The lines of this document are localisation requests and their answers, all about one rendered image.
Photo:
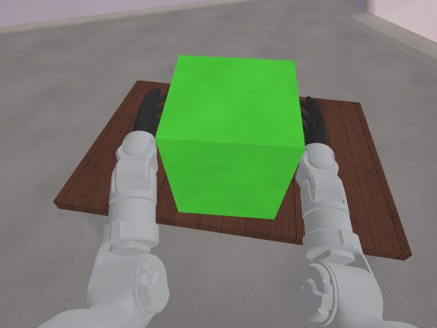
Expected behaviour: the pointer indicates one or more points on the left robot upper arm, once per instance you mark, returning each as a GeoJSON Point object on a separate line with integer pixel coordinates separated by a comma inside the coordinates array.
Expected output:
{"type": "Point", "coordinates": [123, 293]}

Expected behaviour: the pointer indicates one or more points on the robot left hand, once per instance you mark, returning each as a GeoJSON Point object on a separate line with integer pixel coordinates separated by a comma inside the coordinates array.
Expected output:
{"type": "Point", "coordinates": [146, 118]}

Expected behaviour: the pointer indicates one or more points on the table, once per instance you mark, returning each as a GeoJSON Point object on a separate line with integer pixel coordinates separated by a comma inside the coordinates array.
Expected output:
{"type": "Point", "coordinates": [373, 214]}

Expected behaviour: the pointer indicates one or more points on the carton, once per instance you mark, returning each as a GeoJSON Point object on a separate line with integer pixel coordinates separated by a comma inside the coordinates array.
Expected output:
{"type": "Point", "coordinates": [230, 136]}

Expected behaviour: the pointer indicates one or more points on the right robot upper arm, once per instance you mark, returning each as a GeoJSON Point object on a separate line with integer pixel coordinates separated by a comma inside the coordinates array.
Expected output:
{"type": "Point", "coordinates": [339, 296]}

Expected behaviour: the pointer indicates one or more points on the right robot forearm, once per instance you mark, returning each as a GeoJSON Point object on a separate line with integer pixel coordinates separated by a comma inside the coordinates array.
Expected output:
{"type": "Point", "coordinates": [328, 230]}

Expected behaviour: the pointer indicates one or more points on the robot right hand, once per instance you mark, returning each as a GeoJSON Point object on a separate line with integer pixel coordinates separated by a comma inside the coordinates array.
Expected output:
{"type": "Point", "coordinates": [315, 130]}

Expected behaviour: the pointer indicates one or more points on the left robot forearm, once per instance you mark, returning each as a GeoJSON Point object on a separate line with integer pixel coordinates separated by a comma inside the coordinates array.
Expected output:
{"type": "Point", "coordinates": [131, 227]}

